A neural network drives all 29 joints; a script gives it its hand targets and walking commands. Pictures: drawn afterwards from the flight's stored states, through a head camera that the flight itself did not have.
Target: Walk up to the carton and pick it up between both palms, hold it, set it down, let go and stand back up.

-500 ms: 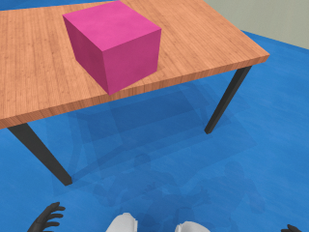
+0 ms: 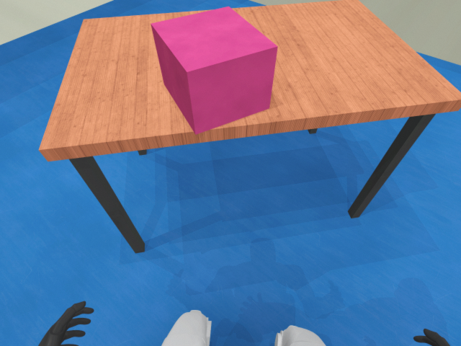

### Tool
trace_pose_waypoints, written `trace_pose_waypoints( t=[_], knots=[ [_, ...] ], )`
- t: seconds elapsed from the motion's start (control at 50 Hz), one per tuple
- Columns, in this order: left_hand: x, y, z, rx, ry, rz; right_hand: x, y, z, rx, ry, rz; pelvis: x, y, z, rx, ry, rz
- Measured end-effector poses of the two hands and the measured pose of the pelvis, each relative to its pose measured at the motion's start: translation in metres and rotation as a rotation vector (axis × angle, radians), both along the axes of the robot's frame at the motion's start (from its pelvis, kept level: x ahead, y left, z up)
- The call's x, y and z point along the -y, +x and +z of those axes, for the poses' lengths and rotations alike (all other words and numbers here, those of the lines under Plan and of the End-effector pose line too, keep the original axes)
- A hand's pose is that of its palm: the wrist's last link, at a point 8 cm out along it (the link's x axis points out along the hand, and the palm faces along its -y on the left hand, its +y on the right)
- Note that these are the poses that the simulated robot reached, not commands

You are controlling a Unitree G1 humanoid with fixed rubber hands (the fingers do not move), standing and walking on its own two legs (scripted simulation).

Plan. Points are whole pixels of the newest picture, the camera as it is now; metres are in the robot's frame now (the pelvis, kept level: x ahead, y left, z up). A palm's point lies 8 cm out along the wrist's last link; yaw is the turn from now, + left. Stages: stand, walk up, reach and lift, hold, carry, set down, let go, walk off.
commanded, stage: walk up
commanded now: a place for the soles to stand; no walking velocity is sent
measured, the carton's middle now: (212, 68) +0.72 +0.08 +0.07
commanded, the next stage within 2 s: none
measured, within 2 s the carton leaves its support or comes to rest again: neither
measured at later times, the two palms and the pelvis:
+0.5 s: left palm out of the picture +0.07 +0.34 -0.10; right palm (428, 333) +0.16 -0.31 -0.08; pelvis +0.03 +0.01 +0.00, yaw +9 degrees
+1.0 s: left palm out of the picture +0.07 +0.32 -0.09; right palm (430, 320) +0.18 -0.33 -0.08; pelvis +0.03 -0.01 +0.00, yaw +11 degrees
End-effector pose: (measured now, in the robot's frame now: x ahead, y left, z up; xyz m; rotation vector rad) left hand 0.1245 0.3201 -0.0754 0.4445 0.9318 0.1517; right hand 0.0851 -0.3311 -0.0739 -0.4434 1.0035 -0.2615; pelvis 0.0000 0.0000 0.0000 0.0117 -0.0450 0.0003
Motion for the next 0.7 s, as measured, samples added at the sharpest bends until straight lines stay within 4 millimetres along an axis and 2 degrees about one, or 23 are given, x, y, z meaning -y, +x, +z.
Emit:
trace_pose_waypoints(
  t=[0.12, 0.2, 0.34, 0.48, 0.62, 0.7],
  knots=[
    [-0.020, -0.025, -0.017, -0.035, -0.014, 0.073, -0.013, 0.009, -0.009, -0.031, -0.028, 0.045, -0.013, -0.001, -0.011, 0.011, 0.004, 0.062],
    [-0.017, -0.033, -0.020, -0.047, -0.017, 0.107, -0.008, 0.016, -0.009, -0.039, -0.047, 0.057, -0.009, 0.002, -0.011, 0.013, 0.022, 0.089],
    [-0.013, -0.052, -0.017, -0.099, -0.010, 0.154, -0.006, 0.049, -0.005, -0.014, -0.030, 0.100, 0.001, 0.013, -0.005, 0.007, 0.020, 0.117],
    [-0.023, -0.052, -0.023, -0.122, -0.023, 0.190, -0.019, 0.068, -0.006, -0.039, -0.035, 0.139, -0.009, 0.026, -0.005, -0.006, 0.009, 0.151],
    [-0.014, -0.047, -0.020, -0.122, -0.013, 0.198, -0.010, 0.080, -0.008, -0.033, -0.037, 0.144, 0.002, 0.033, -0.005, -0.013, 0.017, 0.158],
    [-0.014, -0.046, -0.016, -0.112, -0.007, 0.201, -0.012, 0.088, -0.008, -0.017, -0.031, 0.151, 0.003, 0.034, -0.004, -0.009, 0.019, 0.163]
  ],
)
